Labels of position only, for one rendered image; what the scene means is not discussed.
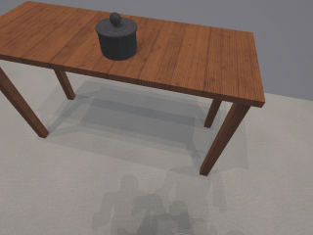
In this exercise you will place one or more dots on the pot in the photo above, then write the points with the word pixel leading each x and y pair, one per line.
pixel 118 49

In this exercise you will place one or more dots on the knob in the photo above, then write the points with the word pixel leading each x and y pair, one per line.
pixel 115 18

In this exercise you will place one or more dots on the lid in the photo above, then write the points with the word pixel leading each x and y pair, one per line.
pixel 126 28

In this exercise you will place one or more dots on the table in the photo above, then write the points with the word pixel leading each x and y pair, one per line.
pixel 200 60

